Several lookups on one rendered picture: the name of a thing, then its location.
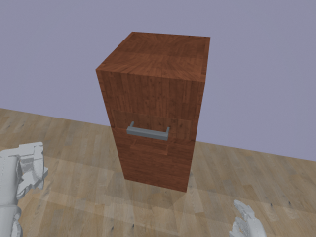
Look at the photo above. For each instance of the right robot hand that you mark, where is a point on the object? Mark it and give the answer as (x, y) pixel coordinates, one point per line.
(251, 228)

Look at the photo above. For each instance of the robot left forearm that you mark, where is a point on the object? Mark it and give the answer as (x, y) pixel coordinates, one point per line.
(9, 225)

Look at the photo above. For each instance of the left robot hand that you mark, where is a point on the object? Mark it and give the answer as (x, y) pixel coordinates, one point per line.
(28, 159)

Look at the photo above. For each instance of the handle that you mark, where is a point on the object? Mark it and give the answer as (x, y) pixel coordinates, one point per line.
(147, 132)
(149, 151)

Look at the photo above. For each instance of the cabinet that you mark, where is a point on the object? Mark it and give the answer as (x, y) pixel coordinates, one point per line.
(160, 75)

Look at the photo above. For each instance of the drawer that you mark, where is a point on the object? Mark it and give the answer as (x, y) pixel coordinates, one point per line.
(178, 128)

